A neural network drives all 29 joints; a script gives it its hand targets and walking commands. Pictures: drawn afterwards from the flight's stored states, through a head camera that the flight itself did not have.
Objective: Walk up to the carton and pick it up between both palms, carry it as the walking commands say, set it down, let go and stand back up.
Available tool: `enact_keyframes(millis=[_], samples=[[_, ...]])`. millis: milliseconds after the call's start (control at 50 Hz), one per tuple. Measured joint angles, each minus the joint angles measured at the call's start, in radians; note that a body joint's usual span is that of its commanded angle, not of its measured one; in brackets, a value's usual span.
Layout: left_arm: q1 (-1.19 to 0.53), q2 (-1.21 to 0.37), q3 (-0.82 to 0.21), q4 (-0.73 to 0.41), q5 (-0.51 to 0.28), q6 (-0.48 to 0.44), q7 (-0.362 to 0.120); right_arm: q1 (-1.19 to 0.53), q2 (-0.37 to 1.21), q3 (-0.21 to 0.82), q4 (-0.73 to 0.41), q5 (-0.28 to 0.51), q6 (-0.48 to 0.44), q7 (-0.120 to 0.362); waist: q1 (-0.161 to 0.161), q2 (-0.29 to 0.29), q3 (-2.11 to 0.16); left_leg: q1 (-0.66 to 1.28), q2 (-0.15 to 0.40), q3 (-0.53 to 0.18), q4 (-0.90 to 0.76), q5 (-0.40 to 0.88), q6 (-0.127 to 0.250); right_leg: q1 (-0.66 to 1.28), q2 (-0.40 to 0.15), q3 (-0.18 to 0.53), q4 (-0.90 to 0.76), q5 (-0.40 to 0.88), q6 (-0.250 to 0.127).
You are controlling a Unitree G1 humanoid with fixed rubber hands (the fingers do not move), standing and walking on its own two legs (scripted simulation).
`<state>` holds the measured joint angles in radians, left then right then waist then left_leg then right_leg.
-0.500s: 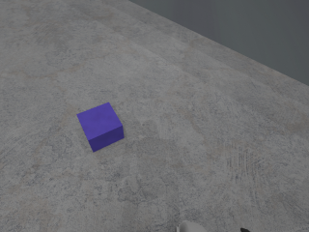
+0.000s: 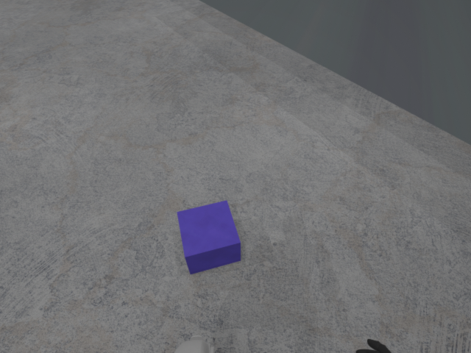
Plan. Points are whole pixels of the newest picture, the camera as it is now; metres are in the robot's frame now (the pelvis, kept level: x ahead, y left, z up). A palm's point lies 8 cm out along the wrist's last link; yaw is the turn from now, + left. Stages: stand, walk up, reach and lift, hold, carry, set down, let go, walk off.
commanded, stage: walk up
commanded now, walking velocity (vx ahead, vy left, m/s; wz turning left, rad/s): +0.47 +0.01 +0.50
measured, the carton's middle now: (209, 236) +0.72 +0.18 -0.68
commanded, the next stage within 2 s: stand in 1.30 s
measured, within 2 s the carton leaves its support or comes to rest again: neither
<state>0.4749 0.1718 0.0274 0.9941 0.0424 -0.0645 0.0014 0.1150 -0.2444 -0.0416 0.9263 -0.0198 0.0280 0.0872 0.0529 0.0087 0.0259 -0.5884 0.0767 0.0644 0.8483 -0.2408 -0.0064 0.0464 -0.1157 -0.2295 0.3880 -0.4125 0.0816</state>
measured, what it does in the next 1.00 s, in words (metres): walks ahead, turning left: left foot, then right foot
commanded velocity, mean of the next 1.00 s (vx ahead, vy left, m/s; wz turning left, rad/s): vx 0.17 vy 0.05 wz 0.27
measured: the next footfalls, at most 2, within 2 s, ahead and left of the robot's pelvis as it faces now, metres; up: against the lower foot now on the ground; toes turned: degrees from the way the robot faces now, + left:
left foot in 0.08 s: +0.22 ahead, +0.12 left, +0.00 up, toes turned +10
right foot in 0.46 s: +0.34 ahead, -0.10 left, +0.00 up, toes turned +0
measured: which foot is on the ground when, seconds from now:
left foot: up 0.00-0.06, down 0.08-0.48, up 0.50-0.92, down 0.94-1.00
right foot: down 0.00-0.12, up 0.14-0.44, down 0.46-0.94, up 0.96-1.00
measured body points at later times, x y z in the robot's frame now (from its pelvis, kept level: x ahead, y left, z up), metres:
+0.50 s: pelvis +0.20 +0.00 -0.01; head +0.22 -0.02 +0.44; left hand +0.30 +0.23 -0.14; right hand +0.27 -0.24 -0.17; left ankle +0.18 +0.11 -0.73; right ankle +0.30 -0.10 -0.73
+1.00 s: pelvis +0.26 +0.06 -0.01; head +0.30 +0.10 +0.44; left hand +0.16 +0.31 -0.16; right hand +0.47 -0.12 -0.14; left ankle +0.26 +0.20 -0.73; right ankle +0.29 -0.09 -0.70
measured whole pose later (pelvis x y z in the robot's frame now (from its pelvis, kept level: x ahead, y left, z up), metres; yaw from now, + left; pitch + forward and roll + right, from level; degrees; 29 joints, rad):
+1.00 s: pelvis +0.26 +0.06 -0.01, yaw +18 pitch +0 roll +1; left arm 0.27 0.27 0.06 1.02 0.02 0.05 0.03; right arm 0.05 -0.21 -0.02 0.95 -0.01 0.03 0.02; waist 0.06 -0.06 0.11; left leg -0.36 0.03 0.04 0.63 -0.25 -0.01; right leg -0.37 -0.16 -0.10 0.87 -0.55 0.04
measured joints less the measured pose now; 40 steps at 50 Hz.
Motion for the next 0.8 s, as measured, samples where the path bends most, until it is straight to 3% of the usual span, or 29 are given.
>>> enact_keyframes(millis=[60, 100, 160, 220, 340, 440, 480, 520, 580, 640, 720, 800], samples=[[0.049, 0.021, 0.006, 0.024, -0.005, 0.014, -0.003, -0.046, 0.005, 0.004, -0.033, -0.003, -0.015, -0.003, 0.003, -0.026, 0.024, 0.029, -0.018, 0.053, -0.137, -0.002, 0.027, 0.044, -0.026, -0.035, 0.058, -0.087, 0.03], [0.064, 0.029, 0.007, 0.039, -0.018, 0.026, -0.005, -0.065, 0.002, -0.002, -0.052, -0.01, -0.039, -0.016, -0.006, -0.035, 0.035, 0.039, -0.046, 0.059, -0.144, 0.082, 0.068, -0.001, -0.06, -0.027, 0.255, -0.145, 0.015], [-0.016, 0.046, 0.012, 0.039, -0.034, 0.045, 0.001, -0.058, 0.018, -0.005, -0.074, 0.001, -0.063, -0.051, 0.007, -0.052, 0.075, 0.027, -0.076, 0.047, -0.044, -0.009, 0.085, -0.22, -0.029, 0.143, 0.715, -0.114, -0.052], [-0.116, 0.049, 0.014, 0.001, -0.028, 0.036, 0.006, -0.029, 0.048, 0.007, -0.068, 0.005, -0.059, -0.074, 0.008, -0.064, 0.107, 0.085, -0.101, 0.037, -0.081, -0.017, 0.071, -0.395, -0.015, 0.19, 0.86, -0.071, -0.066], [-0.282, 0.014, 0.011, -0.059, -0.014, 0.057, -0.005, 0.05, 0.107, 0.002, -0.025, 0.004, -0.055, -0.102, -0.034, -0.052, 0.104, 0.21, -0.121, 0.003, -0.183, -0.023, 0.062, -0.562, -0.025, 0.16, 0.651, -0.017, -0.042], [-0.354, -0.013, 0.001, -0.069, -0.021, 0.05, -0.014, 0.124, 0.08, -0.015, 0.015, 0.0, -0.038, -0.086, -0.082, -0.029, 0.062, 0.287, -0.115, -0.022, -0.21, -0.063, 0.035, -0.51, -0.01, 0.128, 0.368, 0.112, -0.044], [-0.361, -0.022, -0.001, -0.073, -0.021, 0.033, -0.008, 0.157, 0.063, -0.018, 0.037, 0.001, -0.027, -0.083, -0.088, -0.014, 0.035, 0.289, -0.11, -0.039, -0.166, -0.109, 0.023, -0.459, 0.001, 0.109, 0.283, 0.193, -0.065], [-0.359, -0.034, -0.008, -0.075, -0.014, 0.019, -0.003, 0.17, 0.046, -0.02, 0.062, 0.004, -0.009, -0.081, -0.092, 0.01, 0.02, 0.248, -0.09, -0.042, -0.032, -0.22, 0.01, -0.449, 0.008, 0.08, 0.312, 0.167, -0.095], [-0.335, -0.041, -0.022, -0.068, -0.01, 0.013, 0.008, 0.166, 0.03, -0.022, 0.097, -0.003, 0.005, -0.073, -0.088, 0.023, 0.012, 0.165, -0.067, -0.036, 0.185, -0.228, -0.016, -0.393, 0.011, 0.043, 0.271, 0.133, -0.107], [-0.294, -0.042, -0.025, -0.042, -0.022, 0.013, 0.031, 0.136, 0.011, -0.027, 0.099, -0.01, 0.021, -0.063, -0.076, 0.027, 0.022, 0.104, -0.05, -0.043, 0.263, -0.149, -0.051, -0.338, 0.002, 0.027, 0.199, 0.161, -0.101], [-0.24, -0.024, 0.0, -0.012, -0.028, 0.033, 0.042, 0.066, -0.015, -0.025, 0.067, -0.003, 0.056, -0.056, -0.054, 0.016, 0.053, 0.059, -0.031, -0.057, 0.25, -0.121, -0.09, -0.312, -0.022, 0.033, 0.171, 0.149, -0.087], [-0.199, 0.003, 0.021, 0.011, -0.019, 0.062, 0.04, -0.009, -0.029, -0.016, 0.034, 0.004, 0.081, -0.047, -0.033, 0.002, 0.078, 0.068, -0.022, -0.06, 0.14, -0.109, -0.099, -0.306, -0.049, 0.034, 0.166, 0.145, -0.065]])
